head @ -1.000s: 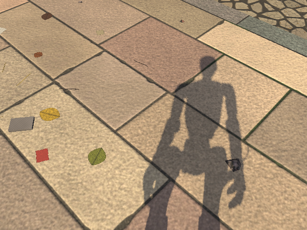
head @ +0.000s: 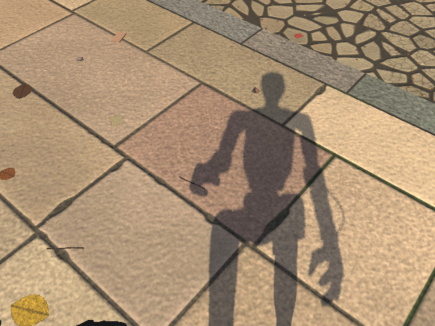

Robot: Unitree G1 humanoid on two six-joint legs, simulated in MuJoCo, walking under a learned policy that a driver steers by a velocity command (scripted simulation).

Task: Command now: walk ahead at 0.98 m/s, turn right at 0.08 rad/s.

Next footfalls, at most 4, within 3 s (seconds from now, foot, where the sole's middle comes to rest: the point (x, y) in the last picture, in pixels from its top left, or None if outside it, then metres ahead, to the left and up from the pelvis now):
0.16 right None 0.35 -0.06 -0.77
0.58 left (206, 231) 0.82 0.02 -0.77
1.02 right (311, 178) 1.02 -0.40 -0.77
1.48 left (297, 116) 1.37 -0.41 -0.77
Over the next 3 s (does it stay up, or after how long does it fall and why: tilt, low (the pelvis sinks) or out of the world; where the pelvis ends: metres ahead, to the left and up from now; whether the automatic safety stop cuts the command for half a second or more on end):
stays up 1.39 -0.56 0.01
